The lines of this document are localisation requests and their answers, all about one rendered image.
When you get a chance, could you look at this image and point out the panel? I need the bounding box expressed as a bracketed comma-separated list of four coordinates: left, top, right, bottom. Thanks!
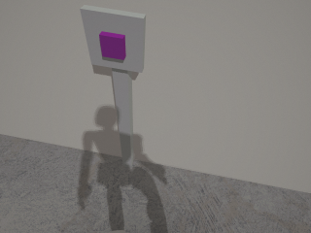
[80, 5, 146, 168]

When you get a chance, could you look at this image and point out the button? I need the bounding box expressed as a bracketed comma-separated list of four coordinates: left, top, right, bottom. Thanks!
[99, 31, 126, 60]

